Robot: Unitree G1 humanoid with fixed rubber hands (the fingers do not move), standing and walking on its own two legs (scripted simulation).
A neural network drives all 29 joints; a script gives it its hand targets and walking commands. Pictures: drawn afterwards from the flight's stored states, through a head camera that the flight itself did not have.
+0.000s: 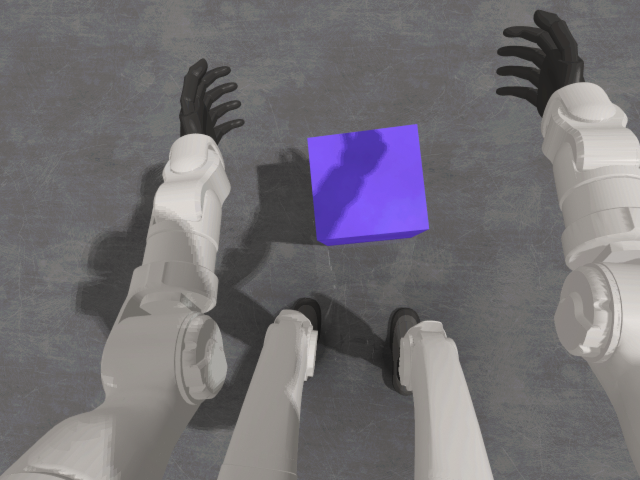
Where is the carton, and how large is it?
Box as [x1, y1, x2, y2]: [307, 124, 428, 245]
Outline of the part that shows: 416,124 307,138 317,240 327,245 403,238 411,237 428,228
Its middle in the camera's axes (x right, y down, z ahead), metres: +0.10 -0.10 +0.85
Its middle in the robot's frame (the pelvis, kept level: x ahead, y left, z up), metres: +0.49 +0.01 -0.52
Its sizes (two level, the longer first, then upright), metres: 0.210 0.200 0.250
